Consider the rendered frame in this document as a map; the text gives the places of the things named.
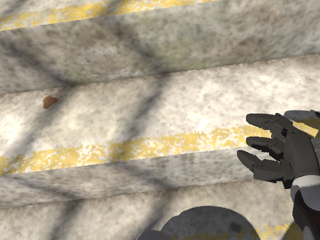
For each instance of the right robot hand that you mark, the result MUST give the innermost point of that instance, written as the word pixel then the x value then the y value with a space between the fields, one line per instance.
pixel 296 156

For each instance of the right robot forearm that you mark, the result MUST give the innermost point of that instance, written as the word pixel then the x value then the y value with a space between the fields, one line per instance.
pixel 305 194

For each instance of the robot left thigh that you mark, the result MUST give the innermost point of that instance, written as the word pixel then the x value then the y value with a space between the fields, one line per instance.
pixel 153 235

